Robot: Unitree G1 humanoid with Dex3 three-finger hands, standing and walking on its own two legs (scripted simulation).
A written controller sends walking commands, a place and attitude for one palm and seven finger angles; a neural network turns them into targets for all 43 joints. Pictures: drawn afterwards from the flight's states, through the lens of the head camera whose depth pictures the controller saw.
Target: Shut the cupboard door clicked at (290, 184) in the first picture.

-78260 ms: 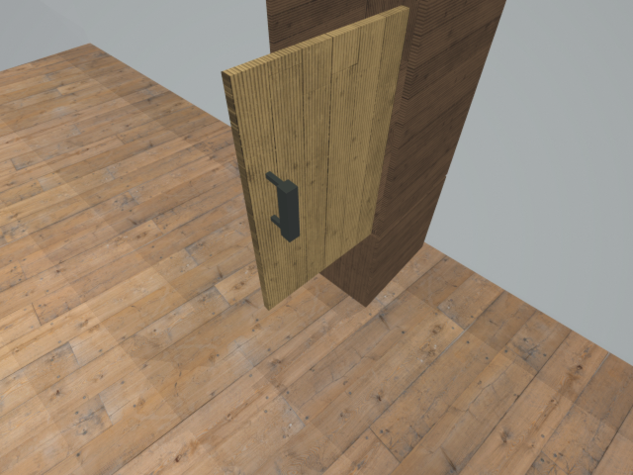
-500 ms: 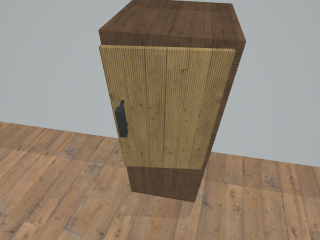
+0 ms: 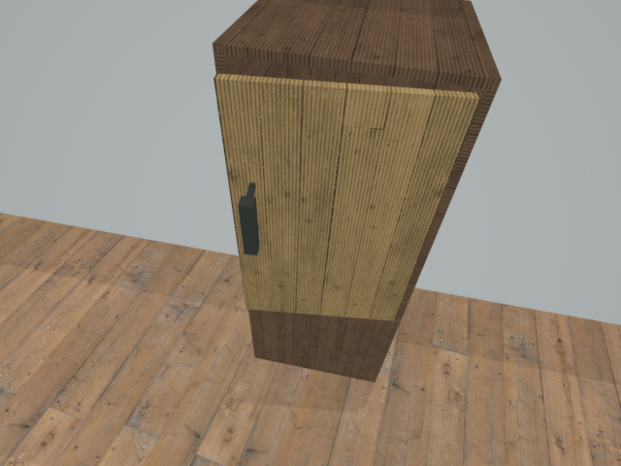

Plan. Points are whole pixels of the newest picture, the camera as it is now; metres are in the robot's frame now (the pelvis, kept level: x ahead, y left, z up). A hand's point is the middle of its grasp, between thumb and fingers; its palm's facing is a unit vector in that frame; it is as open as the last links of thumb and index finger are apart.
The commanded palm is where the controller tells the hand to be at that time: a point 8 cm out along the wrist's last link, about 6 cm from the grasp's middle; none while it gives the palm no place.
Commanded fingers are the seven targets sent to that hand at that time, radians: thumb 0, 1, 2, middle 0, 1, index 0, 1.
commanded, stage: look again from close up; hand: left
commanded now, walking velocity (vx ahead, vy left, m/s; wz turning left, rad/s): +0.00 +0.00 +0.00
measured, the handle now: (251, 218) +0.52 +0.14 +0.00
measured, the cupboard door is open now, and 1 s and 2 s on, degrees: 7 7 7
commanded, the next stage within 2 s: shuffle to correct the standing spot in 0.28 s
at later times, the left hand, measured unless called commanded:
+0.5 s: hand out of the picture -0.02 +0.16 -0.18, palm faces +0.02 -0.99 -0.14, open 7.4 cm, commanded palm none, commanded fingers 0.00 0.90 0.90 -0.20 -0.30 -0.20 -0.30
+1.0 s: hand out of the picture +0.01 +0.11 -0.19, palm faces +0.05 -0.99 -0.10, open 7.4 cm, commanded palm none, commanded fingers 0.00 0.90 0.90 -0.20 -0.30 -0.20 -0.30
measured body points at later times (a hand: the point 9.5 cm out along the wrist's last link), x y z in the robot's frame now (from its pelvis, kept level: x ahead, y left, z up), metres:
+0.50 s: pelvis +0.00 +0.01 +0.00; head -0.01 +0.02 +0.45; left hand -0.02 +0.21 -0.17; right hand +0.00 -0.21 -0.16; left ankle +0.05 +0.07 -0.74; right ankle +0.03 -0.14 -0.74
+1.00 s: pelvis +0.06 -0.03 +0.00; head +0.06 -0.01 +0.45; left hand +0.01 +0.17 -0.17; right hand +0.05 -0.25 -0.16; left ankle +0.05 +0.07 -0.74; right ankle +0.03 -0.14 -0.74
